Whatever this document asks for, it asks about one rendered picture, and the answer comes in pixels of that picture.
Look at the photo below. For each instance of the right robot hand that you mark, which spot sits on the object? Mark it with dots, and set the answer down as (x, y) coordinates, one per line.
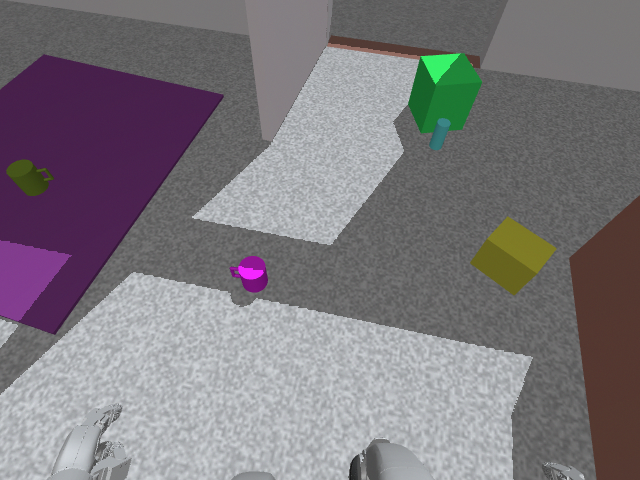
(555, 471)

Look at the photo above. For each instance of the left robot hand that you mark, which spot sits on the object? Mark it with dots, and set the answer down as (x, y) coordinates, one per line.
(81, 449)

